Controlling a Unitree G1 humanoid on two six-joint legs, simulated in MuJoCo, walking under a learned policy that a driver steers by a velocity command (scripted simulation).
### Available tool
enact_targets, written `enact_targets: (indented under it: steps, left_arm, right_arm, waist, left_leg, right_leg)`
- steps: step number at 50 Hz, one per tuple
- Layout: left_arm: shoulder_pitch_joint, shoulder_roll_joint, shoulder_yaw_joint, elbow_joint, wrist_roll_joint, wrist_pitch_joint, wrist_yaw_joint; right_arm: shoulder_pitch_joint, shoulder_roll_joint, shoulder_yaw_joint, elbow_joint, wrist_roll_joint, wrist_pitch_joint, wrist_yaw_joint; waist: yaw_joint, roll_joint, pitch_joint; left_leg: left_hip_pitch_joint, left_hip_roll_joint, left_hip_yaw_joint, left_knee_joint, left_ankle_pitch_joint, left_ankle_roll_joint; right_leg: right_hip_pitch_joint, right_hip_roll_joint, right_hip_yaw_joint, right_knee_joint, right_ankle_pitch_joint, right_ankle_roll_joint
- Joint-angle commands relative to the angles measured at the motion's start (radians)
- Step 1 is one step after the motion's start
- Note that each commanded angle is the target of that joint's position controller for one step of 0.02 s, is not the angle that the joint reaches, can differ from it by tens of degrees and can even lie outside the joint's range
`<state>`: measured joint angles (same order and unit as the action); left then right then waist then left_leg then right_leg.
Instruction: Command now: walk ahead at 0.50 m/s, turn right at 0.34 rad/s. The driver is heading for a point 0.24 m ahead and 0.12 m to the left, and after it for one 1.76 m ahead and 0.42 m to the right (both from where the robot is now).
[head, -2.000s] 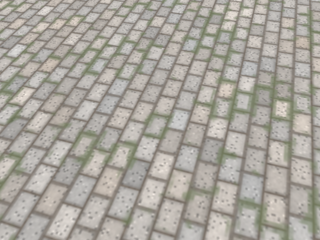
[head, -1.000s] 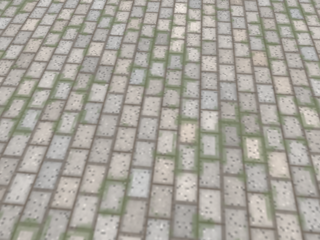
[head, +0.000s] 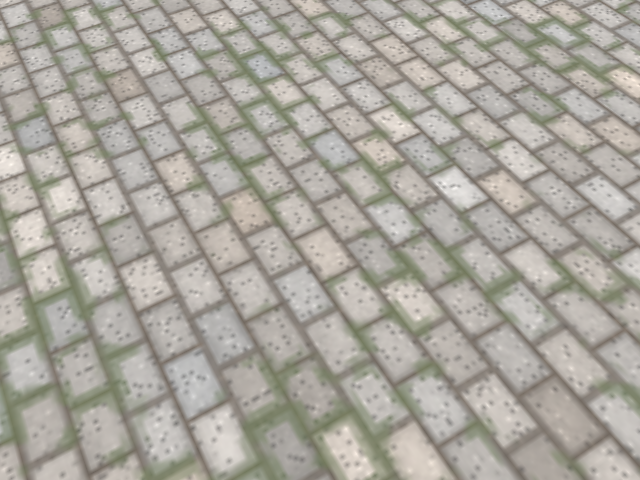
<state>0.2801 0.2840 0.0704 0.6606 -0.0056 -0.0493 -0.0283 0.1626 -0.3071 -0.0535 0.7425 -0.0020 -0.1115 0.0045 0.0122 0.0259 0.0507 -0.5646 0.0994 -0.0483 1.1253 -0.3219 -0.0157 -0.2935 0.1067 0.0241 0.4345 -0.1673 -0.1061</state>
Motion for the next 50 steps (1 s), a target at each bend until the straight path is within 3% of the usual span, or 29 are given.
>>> enact_targets:
  steps: [1, 5, 7, 12, 15, 16, 17, 18, 19, 20, 21, 22, 23, 24, 25, 28, 31, 34, 36, 39, 42, 43, 44, 45, 46, 47, 48, 49, 50]
  left_arm:
    - [-0.041, 0.125, 0.029, -0.061, 0.004, -0.032, 0.017]
    - [0.009, 0.131, 0.023, -0.013, 0.005, -0.035, 0.029]
    - [0.038, 0.143, 0.022, 0.011, 0.004, -0.04, 0.028]
    - [0.096, 0.157, 0.028, 0.07, 0.004, -0.032, 0.027]
    - [0.076, 0.173, 0.033, 0.075, 0.003, -0.014, 0.038]
    - [0.063, 0.185, 0.035, 0.069, 0.005, -0.009, 0.044]
    - [0.045, 0.192, 0.035, 0.062, 0.006, 0.0, 0.05]
    - [0.03, 0.186, 0.029, 0.051, 0.006, 0.001, 0.058]
    - [0.102, 0.119, 0.006, 0.01, 0.023, -0.018, 0.059]
    - [0.165, 0.059, -0.021, 0.035, 0.024, -0.043, 0.039]
    - [0.088, 0.149, -0.003, 0.023, -0.015, -0.065, 0.019]
    - [-0.007, 0.153, -0.004, -0.006, -0.042, -0.072, 0.013]
    - [-0.053, 0.141, -0.006, -0.014, -0.031, -0.072, 0.015]
    - [-0.055, 0.142, 0.002, -0.008, -0.015, -0.061, 0.021]
    - [-0.015, 0.13, 0.002, 0.003, -0.016, -0.047, 0.021]
    - [0.032, 0.09, -0.006, 0.025, -0.01, -0.012, 0.033]
    - [-0.032, 0.078, -0.007, 0.011, -0.008, -0.012, 0.035]
    - [-0.116, 0.052, -0.015, -0.001, -0.011, -0.026, 0.02]
    - [-0.181, 0.034, -0.021, -0.024, -0.014, -0.031, 0.006]
    - [-0.236, 0.037, -0.02, -0.062, -0.017, -0.033, -0.015]
    - [-0.215, 0.063, -0.006, -0.088, -0.011, -0.029, -0.033]
    - [-0.161, 0.087, 0.007, -0.083, -0.009, -0.025, -0.033]
    - [-0.043, 0.126, 0.029, -0.06, -0.01, -0.022, -0.029]
    - [0.118, 0.19, 0.06, -0.027, -0.012, -0.017, -0.016]
    - [0.195, 0.311, 0.09, -0.018, -0.011, -0.014, -0.001]
    - [0.211, 0.264, 0.072, -0.034, -0.02, -0.019, 0.0]
    - [0.188, 0.205, 0.053, -0.032, -0.01, -0.02, 0.002]
    - [0.127, 0.179, 0.044, -0.038, -0.011, -0.02, 0.004]
    - [0.058, 0.158, 0.037, -0.05, -0.011, -0.017, 0.005]
  right_arm:
    - [0.065, -0.079, -0.022, -0.031, -0.01, 0.015, -0.002]
    - [-0.055, -0.048, -0.005, -0.05, 0.002, 0.014, 0.009]
    - [-0.117, -0.039, 0.002, -0.065, 0.013, 0.01, 0.019]
    - [-0.209, -0.044, 0.004, -0.117, 0.026, 0.005, 0.052]
    - [-0.176, -0.052, 0.0, -0.133, 0.022, 0.004, 0.07]
    - [-0.123, -0.072, -0.01, -0.126, 0.018, 0.007, 0.069]
    - [-0.018, -0.106, -0.03, -0.105, 0.014, 0.011, 0.064]
    - [0.123, -0.154, -0.053, -0.081, 0.014, 0.014, 0.054]
    - [0.253, -0.261, -0.08, -0.077, 0.003, 0.019, 0.04]
    - [0.272, -0.212, -0.066, -0.059, 0.023, 0.022, 0.041]
    - [0.259, -0.148, -0.047, -0.066, 0.024, 0.031, 0.033]
    - [0.203, -0.124, -0.039, -0.079, 0.014, 0.036, 0.026]
    - [0.146, -0.107, -0.029, -0.081, 0.005, 0.037, 0.026]
    - [0.108, -0.075, -0.017, -0.085, -0.005, 0.03, 0.026]
    - [0.087, -0.07, -0.013, -0.087, -0.013, 0.026, 0.026]
    - [0.08, -0.095, -0.022, -0.06, -0.01, 0.002, 0.028]
    - [0.083, -0.106, -0.027, -0.035, -0.012, -0.001, 0.018]
    - [0.086, -0.112, -0.025, -0.02, -0.007, 0.002, 0.01]
    - [0.123, -0.124, -0.028, 0.002, -0.003, 0.008, 0.006]
    - [0.154, -0.138, -0.036, 0.028, 0.006, 0.031, 0.002]
    - [0.132, -0.166, -0.047, 0.026, 0.016, 0.058, -0.015]
    - [0.122, -0.18, -0.052, 0.021, 0.016, 0.067, -0.023]
    - [0.107, -0.183, -0.052, 0.015, 0.015, 0.077, -0.031]
    - [0.1, -0.164, -0.042, 0.002, 0.011, 0.075, -0.039]
    - [0.201, -0.055, -0.003, -0.05, -0.016, 0.048, -0.026]
    - [0.171, -0.057, 0.008, -0.05, -0.019, 0.01, -0.005]
    - [0.077, -0.12, -0.01, -0.078, 0.026, -0.016, 0.014]
    - [0.026, -0.115, -0.003, -0.098, 0.035, -0.029, 0.018]
    - [0.01, -0.11, -0.005, -0.098, 0.013, -0.032, 0.013]
  waist:
    - [-0.039, -0.065, -0.101]
    - [0.02, -0.085, -0.055]
    - [0.053, -0.083, -0.029]
    - [0.09, -0.067, 0.026]
    - [0.056, -0.088, -0.011]
    - [0.026, -0.11, -0.062]
    - [-0.035, -0.114, -0.133]
    - [-0.112, -0.093, -0.213]
    - [-0.116, 0.084, -0.359]
    - [-0.09, 0.234, -0.478]
    - [-0.135, 0.122, -0.403]
    - [-0.13, 0.047, -0.27]
    - [-0.093, -0.037, -0.157]
    - [-0.059, -0.028, -0.111]
    - [-0.029, 0.011, -0.091]
    - [-0.001, 0.033, -0.066]
    - [-0.017, 0.022, -0.045]
    - [-0.056, 0.023, -0.028]
    - [-0.09, 0.017, -0.011]
    - [-0.105, 0.013, 0.008]
    - [-0.062, 0.046, -0.027]
    - [-0.027, 0.069, -0.071]
    - [0.043, 0.067, -0.137]
    - [0.128, 0.023, -0.226]
    - [0.08, -0.205, -0.357]
    - [0.095, -0.217, -0.488]
    - [0.123, -0.153, -0.381]
    - [0.095, -0.084, -0.256]
    - [0.049, -0.017, -0.166]
  left_leg:
    - [-0.071, 0.038, 0.004, -0.095, 0.123, -0.032]
    - [-0.069, 0.026, 0.025, -0.352, 0.411, -0.023]
    - [-0.054, 0.007, 0.039, -0.45, 0.506, -0.006]
    - [-0.179, -0.026, 0.03, -0.554, 0.403, 0.051]
    - [-0.122, -0.077, 0.07, -0.577, 0.259, 0.094]
    - [-0.029, -0.115, 0.105, -0.566, 0.216, 0.111]
    - [0.121, -0.158, 0.137, -0.578, 0.211, 0.135]
    - [0.362, -0.14, 0.084, -0.598, 0.291, 0.176]
    - [0.753, 0.104, -0.304, -0.584, 0.335, 0.322]
    - [0.976, 0.264, -0.732, -0.739, 0.232, 0.449]
    - [0.94, 0.245, -0.65, -0.773, 0.073, 0.385]
    - [0.793, 0.218, -0.498, -0.787, 0.078, 0.335]
    - [0.617, 0.184, -0.39, -0.819, 0.161, 0.304]
    - [0.507, 0.146, -0.31, -0.85, 0.242, 0.286]
    - [0.429, 0.128, -0.263, -0.883, 0.282, 0.284]
    - [0.345, 0.118, -0.134, -0.953, 0.401, 0.291]
    - [0.378, 0.089, -0.011, -0.973, 0.482, 0.253]
    - [0.404, 0.055, 0.09, -0.983, 0.465, 0.2]
    - [0.466, 0.084, 0.101, -0.985, 0.454, 0.193]
    - [0.615, 0.136, 0.113, -0.939, 0.532, 0.185]
    - [0.704, 0.16, 0.143, -0.804, 0.869, 0.156]
    - [0.71, 0.156, 0.158, -0.712, 1.035, 0.142]
    - [0.675, 0.134, 0.186, -0.548, 1.109, 0.119]
    - [0.508, 0.097, 0.206, -0.304, 0.968, 0.081]
    - [0.053, -0.058, 0.198, 0.095, 0.308, 0.018]
    - [-0.15, -0.176, -0.003, 0.269, -0.257, 0.007]
    - [-0.255, -0.104, -0.072, 0.294, -0.196, 0.028]
    - [-0.26, -0.06, -0.052, 0.216, -0.112, 0.04]
    - [-0.218, -0.026, -0.038, 0.114, -0.063, 0.034]
  right_leg:
    - [0.093, -0.273, 0.236, -0.22, 0.333, -0.192]
    - [0.101, -0.227, 0.108, -0.24, 0.298, -0.123]
    - [0.123, -0.243, 0.09, -0.258, 0.219, -0.107]
    - [0.342, -0.329, 0.076, -0.216, 0.276, -0.095]
    - [0.419, -0.343, 0.031, -0.112, 0.58, -0.061]
    - [0.425, -0.333, 0.012, -0.038, 0.778, -0.046]
    - [0.407, -0.308, -0.022, 0.105, 0.94, -0.025]
    - [0.281, -0.275, -0.057, 0.312, 0.893, 0.011]
    - [-0.075, -0.168, -0.096, 0.703, 0.48, 0.079]
    - [-0.35, -0.013, 0.021, 0.95, -0.373, 0.116]
    - [-0.46, -0.089, 0.113, 1.005, -0.351, 0.095]
    - [-0.487, -0.141, 0.088, 0.965, -0.283, 0.08]
    - [-0.467, -0.183, 0.063, 0.867, -0.228, 0.077]
    - [-0.411, -0.216, 0.063, 0.789, -0.188, 0.08]
    - [-0.356, -0.229, 0.061, 0.764, -0.164, 0.087]
    - [-0.342, -0.245, 0.054, 0.689, -0.087, 0.121]
    - [-0.396, -0.241, 0.062, 0.54, 0.096, 0.133]
    - [-0.347, -0.211, 0.019, 0.319, 0.284, 0.119]
    - [-0.354, -0.199, -0.001, 0.234, 0.326, 0.107]
    - [-0.424, -0.182, -0.013, 0.17, 0.247, 0.079]
    - [-0.371, -0.127, -0.075, 0.153, 0.071, 0.032]
    - [-0.287, -0.092, -0.104, 0.16, 0.017, 0.011]
    - [-0.125, -0.054, -0.118, 0.127, 0.026, -0.018]
    - [0.158, -0.082, -0.035, 0.086, 0.102, -0.069]
    - [0.59, -0.343, 0.437, 0.095, 0.049, -0.242]
    - [0.737, -0.447, 0.808, -0.061, -0.022, -0.328]
    - [0.681, -0.414, 0.668, -0.089, -0.068, -0.267]
    - [0.526, -0.375, 0.538, -0.103, -0.031, -0.228]
    - [0.364, -0.337, 0.449, -0.123, 0.06, -0.202]
